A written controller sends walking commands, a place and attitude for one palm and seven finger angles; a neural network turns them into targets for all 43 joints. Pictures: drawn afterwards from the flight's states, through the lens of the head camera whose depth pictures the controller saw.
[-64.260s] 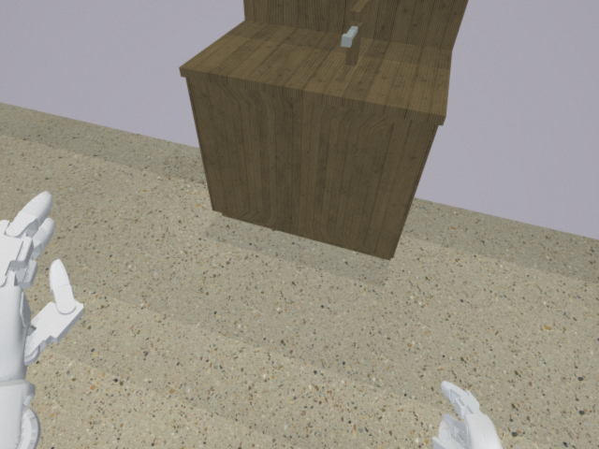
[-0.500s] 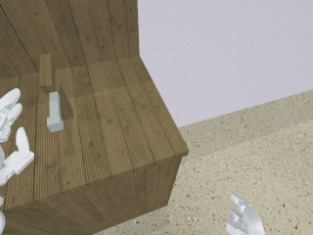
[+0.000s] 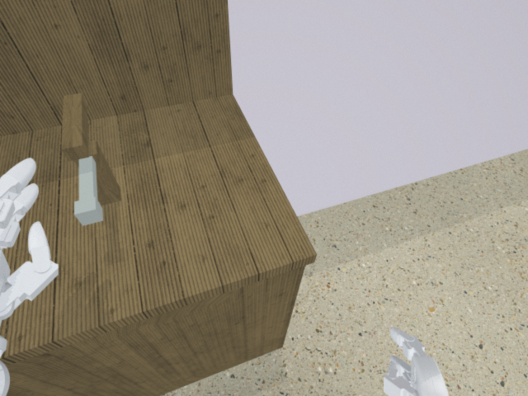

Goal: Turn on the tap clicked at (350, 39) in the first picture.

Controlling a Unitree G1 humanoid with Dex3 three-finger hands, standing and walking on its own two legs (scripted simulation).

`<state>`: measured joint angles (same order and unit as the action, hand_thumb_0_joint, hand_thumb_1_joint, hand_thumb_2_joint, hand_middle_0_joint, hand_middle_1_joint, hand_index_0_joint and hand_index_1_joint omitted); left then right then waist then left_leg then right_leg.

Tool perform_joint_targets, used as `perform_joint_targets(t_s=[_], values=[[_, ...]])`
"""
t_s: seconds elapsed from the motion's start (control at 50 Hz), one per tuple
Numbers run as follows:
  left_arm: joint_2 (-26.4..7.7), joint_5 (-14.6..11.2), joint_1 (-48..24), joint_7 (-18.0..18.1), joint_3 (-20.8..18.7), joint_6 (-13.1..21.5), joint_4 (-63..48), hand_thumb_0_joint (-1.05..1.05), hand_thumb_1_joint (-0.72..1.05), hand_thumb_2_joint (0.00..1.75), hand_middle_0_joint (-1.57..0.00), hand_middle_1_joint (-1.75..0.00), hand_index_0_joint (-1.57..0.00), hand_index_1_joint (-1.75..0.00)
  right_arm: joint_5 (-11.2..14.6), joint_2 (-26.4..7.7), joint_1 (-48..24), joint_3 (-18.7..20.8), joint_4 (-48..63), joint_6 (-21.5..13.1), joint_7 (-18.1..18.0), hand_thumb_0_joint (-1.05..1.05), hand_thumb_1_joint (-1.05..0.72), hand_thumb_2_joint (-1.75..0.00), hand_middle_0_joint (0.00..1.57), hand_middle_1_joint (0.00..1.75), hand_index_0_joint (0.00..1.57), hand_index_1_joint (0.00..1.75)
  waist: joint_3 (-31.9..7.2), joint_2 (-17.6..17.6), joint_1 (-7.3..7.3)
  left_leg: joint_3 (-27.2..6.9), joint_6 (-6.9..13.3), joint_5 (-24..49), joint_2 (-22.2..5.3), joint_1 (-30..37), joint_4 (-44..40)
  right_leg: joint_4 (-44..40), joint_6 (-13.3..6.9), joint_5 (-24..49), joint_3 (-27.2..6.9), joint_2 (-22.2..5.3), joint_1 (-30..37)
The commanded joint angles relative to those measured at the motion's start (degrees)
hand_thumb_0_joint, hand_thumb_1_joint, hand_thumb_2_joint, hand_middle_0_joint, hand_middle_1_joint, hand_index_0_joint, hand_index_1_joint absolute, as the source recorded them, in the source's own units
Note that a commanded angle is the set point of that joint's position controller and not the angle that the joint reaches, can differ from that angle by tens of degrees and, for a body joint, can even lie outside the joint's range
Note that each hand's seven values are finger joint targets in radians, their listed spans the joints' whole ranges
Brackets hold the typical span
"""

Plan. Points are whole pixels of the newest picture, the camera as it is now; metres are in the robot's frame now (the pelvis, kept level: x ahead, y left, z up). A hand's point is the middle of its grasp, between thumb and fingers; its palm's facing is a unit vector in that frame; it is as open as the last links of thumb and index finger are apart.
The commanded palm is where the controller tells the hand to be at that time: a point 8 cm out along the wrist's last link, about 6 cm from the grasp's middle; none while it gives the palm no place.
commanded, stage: shuffle to correct the standing spot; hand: left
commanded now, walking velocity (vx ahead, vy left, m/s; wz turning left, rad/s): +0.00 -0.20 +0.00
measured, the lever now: (88, 211) +0.34 +0.28 +0.09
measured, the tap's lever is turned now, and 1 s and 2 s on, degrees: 0 0 0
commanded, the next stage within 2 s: none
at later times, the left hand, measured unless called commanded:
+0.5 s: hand (51, 275) +0.21 +0.24 +0.16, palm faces +0.33 -0.86 -0.39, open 7.4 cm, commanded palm +0.16 +0.28 +0.18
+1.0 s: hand (51, 267) +0.22 +0.24 +0.16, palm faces +0.33 -0.85 -0.41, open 7.4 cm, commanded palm +0.16 +0.28 +0.18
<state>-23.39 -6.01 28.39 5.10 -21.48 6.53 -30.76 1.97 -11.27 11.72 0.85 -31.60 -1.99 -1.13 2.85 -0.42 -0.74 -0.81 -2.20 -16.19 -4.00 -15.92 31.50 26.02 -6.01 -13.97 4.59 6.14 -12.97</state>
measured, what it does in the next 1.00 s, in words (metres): stands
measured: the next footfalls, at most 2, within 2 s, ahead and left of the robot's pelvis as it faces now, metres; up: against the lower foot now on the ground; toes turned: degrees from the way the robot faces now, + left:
none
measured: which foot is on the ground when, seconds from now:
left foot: down 0.00-1.00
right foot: down 0.00-1.00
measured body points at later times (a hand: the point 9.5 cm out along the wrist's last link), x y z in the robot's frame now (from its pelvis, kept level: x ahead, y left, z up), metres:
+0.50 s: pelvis +0.00 +0.00 +0.00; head +0.02 +0.00 +0.45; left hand +0.19 +0.28 +0.18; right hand +0.16 -0.24 -0.08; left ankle +0.00 +0.15 -0.73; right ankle +0.00 -0.05 -0.73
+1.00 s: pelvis +0.00 +0.00 +0.00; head +0.03 +0.00 +0.45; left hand +0.20 +0.28 +0.19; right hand +0.17 -0.23 -0.09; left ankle +0.00 +0.15 -0.73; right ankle +0.00 -0.05 -0.73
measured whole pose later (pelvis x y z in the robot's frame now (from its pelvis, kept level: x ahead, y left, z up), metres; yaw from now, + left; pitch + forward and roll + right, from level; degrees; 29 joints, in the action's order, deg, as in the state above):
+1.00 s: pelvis +0.00 +0.00 +0.00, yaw +1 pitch +1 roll -1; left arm -23.5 -6.1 28.2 6.0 -21.2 6.2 -31.1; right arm 1.7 -11.2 12.1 0.5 -32.3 -1.7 -1.4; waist 2.5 -0.1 -0.6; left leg -1.3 -2.5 -16.0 -3.7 -15.8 31.0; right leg 26.1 -6.1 -14.3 5.2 5.9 -12.9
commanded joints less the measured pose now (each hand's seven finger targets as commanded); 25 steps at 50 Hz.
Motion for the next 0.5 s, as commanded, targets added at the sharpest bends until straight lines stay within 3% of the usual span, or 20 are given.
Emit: perform_joint_targets(t_s=[0.0, 0.02, 0.12, 0.16, 0.24, 0.32, 0.36, 0.4, 0.42, 0.48], values=[[-10.2, -0.3, -3.2, 1.6, -7.2, 4.1, -12.9, 0.00, 0.90, 0.90, -0.20, -0.30, -0.20, -0.30, -0.2, -7.0, -3.9, 2.6, 8.7, -3.0, -0.9, 0.00, -0.90, -0.90, 0.20, 0.30, 0.20, 0.30, -8.3, -1.0, -0.02, -3.0, 4.3, 6.2, -3.8, 3.7, -1.9, -5.7, 2.6, 10.5, -10.1, -12.7, 1.3], [-11.2, -0.3, -3.3, 1.8, -7.8, 4.1, -13.5, 0.00, 0.90, 0.90, -0.20, -0.30, -0.20, -0.30, 0.0, -6.8, -4.8, 2.4, 8.5, -3.0, -1.0, 0.00, -0.90, -0.90, 0.20, 0.30, 0.20, 0.30, -8.1, -3.3, -0.08, -3.5, 4.5, 7.8, -4.3, 4.5, -2.8, -5.3, 2.6, 11.1, -9.6, -12.4, 0.9], [-10.7, 0.1, -3.6, 1.7, -7.2, 4.2, -13.8, 0.00, 0.90, 0.90, -0.20, -0.30, -0.20, -0.30, -0.2, -7.0, -4.7, 2.5, 8.5, -3.2, -1.0, 0.00, -0.90, -0.90, 0.20, 0.30, 0.20, 0.30, -9.0, -7.3, 0.24, -5.7, 4.9, 15.8, -6.8, 4.5, -5.0, -3.1, 3.9, 14.5, -7.2, -10.3, 4.1], [-10.1, 0.3, -3.2, 1.5, -6.9, 4.0, -11.9, 0.00, 0.90, 0.90, -0.20, -0.30, -0.20, -0.30, -0.5, -7.2, -4.0, 2.6, 8.6, -3.0, -0.9, 0.00, -0.90, -0.90, 0.20, 0.30, 0.20, 0.30, -8.4, -5.7, 0.37, -6.0, 5.0, 15.4, -7.2, 3.2, -5.1, -3.4, 4.5, 13.8, -6.7, -9.9, 4.8], [-9.0, 0.0, -1.3, 1.3, -6.4, 3.5, -10.2, 0.00, 0.90, 0.90, -0.20, -0.30, -0.20, -0.30, -0.2, -7.2, -3.5, 2.6, 8.5, -2.6, -0.7, 0.00, -0.90, -0.90, 0.20, 0.30, 0.20, 0.30, -9.6, -1.8, 0.06, -3.8, 4.4, 13.4, -5.5, 3.8, -2.3, -4.5, 3.6, 15.9, -7.3, -11.2, 5.1], [-9.8, -0.6, -1.4, 1.4, -6.7, 3.3, -11.1, 0.00, 0.90, 0.90, -0.20, -0.30, -0.20, -0.30, 0.3, -6.8, -4.0, 2.6, 8.6, -2.6, -0.7, 0.00, -0.90, -0.90, 0.20, 0.30, 0.20, 0.30, -9.4, -0.2, -0.20, -1.9, 3.8, 8.2, -3.2, 4.8, 0.1, -5.8, 2.3, 15.1, -10.2, -13.6, 2.2], [-10.1, -0.5, -2.2, 1.6, -7.0, 3.4, -11.2, 0.00, 0.90, 0.90, -0.20, -0.30, -0.20, -0.30, -0.1, -6.9, -3.8, 2.6, 8.7, -2.5, -0.8, 0.00, -0.90, -0.90, 0.20, 0.30, 0.20, 0.30, -8.7, 1.1, -0.21, -1.6, 3.9, 5.8, -2.8, 4.4, 0.3, -6.5, 2.7, 13.0, -10.9, -13.9, 1.2], [-10.5, -0.5, -3.3, 1.9, -7.2, 3.7, -12.4, 0.00, 0.90, 0.90, -0.20, -0.30, -0.20, -0.30, -0.1, -6.8, -4.0, 2.5, 8.6, -2.6, -0.8, 0.00, -0.90, -0.90, 0.20, 0.30, 0.20, 0.30, -8.2, 0.6, -0.16, -1.6, 4.0, 5.5, -2.6, 4.4, -0.1, -7.0, 2.7, 11.7, -11.1, -14.3, 0.8], [-11.2, -0.5, -3.7, 2.0, -7.4, 3.8, -13.6, 0.00, 0.90, 0.90, -0.20, -0.30, -0.20, -0.30, 0.1, -6.6, -5.0, 2.3, 8.5, -2.7, -0.9, 0.00, -0.90, -0.90, 0.20, 0.30, 0.20, 0.30, -7.8, -1.3, -0.12, -2.1, 4.1, 6.2, -3.0, 5.4, -1.0, -6.7, 2.5, 11.2, -11.0, -14.0, -0.3], [-10.4, -0.2, -4.5, 2.1, -6.8, 4.0, -13.2, 0.00, 0.90, 0.90, -0.20, -0.30, -0.20, -0.30, -0.3, -6.8, -5.0, 2.2, 8.7, -2.8, -1.1, 0.00, -0.90, -0.90, 0.20, 0.30, 0.20, 0.30, -6.3, -4.3, 0.17, -4.6, 4.8, 5.5, -5.0, 3.4, -4.7, -6.0, 4.1, 8.0, -9.4, -11.6, 0.4]])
